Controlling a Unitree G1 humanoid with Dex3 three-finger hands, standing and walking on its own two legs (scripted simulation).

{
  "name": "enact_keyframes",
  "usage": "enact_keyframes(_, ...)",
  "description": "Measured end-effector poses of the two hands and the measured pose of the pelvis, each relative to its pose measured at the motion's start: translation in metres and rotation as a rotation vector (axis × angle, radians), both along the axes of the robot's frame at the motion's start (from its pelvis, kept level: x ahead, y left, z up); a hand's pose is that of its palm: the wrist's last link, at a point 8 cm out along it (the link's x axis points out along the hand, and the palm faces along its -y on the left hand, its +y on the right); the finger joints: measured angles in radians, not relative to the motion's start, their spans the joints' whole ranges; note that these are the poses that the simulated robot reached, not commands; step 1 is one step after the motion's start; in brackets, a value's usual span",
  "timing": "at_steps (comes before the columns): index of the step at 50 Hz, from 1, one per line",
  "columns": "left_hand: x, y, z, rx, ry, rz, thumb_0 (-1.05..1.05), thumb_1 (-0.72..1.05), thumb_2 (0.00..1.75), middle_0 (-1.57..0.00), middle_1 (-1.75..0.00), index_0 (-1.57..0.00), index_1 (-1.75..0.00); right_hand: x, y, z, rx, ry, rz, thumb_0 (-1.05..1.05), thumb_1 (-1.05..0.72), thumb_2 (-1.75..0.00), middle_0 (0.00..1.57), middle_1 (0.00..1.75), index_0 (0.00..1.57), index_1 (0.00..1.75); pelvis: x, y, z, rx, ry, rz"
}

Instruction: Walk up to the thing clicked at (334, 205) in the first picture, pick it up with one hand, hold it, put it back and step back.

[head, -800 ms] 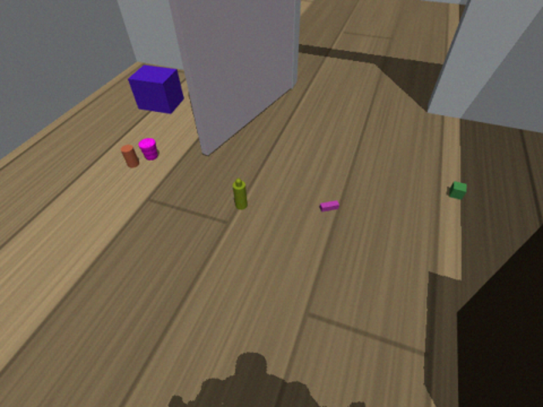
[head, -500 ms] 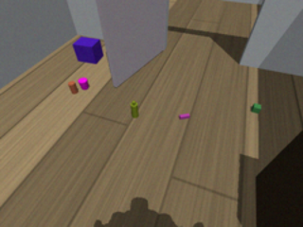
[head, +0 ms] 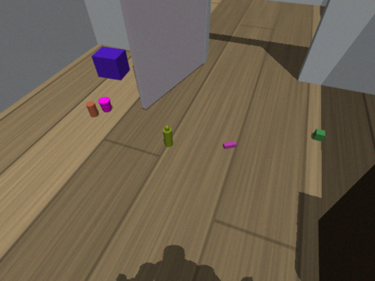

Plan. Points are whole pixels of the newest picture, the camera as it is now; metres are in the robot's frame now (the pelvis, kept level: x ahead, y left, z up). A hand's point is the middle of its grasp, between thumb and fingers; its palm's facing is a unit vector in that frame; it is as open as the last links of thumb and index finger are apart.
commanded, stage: stand
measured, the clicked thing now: (229, 145) +1.15 -0.22 -0.77
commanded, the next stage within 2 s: walk up in 0.32 s
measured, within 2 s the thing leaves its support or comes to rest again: neither
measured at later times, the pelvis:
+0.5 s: pelvis -0.02 -0.04 +0.00, yaw +13 degrees
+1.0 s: pelvis +0.00 -0.10 -0.02, yaw +40 degrees
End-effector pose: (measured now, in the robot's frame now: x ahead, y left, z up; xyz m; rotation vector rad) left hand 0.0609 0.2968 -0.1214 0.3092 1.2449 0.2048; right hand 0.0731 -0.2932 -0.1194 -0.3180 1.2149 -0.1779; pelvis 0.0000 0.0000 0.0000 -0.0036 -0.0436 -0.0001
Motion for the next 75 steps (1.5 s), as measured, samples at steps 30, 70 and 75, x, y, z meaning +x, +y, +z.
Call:
enact_keyframes(30, -0.036, -0.021, 0.018, 0.084, -0.166, 0.226, 0.00, 0.91, 0.90, -0.21, -0.30, -0.20, -0.30, 0.025, -0.071, -0.012, -0.083, 0.107, 0.234, 0.01, -0.90, -0.90, 0.20, 0.30, 0.21, 0.30, -0.025, -0.067, -0.014, 0.015, 0.034, 0.291)
enact_keyframes(70, -0.244, -0.116, 0.015, 0.180, -0.137, 0.971, 0.00, 0.91, 0.90, -0.21, -0.30, -0.20, -0.30, 0.285, 0.162, 0.018, 0.055, -0.190, 1.153, 0.00, -0.90, -0.90, 0.20, 0.30, 0.21, 0.30, 0.042, -0.070, -0.022, -0.005, 0.020, 1.047)
enact_keyframes(75, -0.247, -0.144, 0.028, 0.249, -0.098, 1.017, 0.00, 0.91, 0.90, -0.21, -0.30, -0.20, -0.30, 0.311, 0.184, -0.008, 0.102, -0.180, 1.196, 0.00, -0.90, -0.90, 0.20, 0.30, 0.21, 0.30, 0.056, -0.079, -0.030, 0.001, 0.017, 1.127)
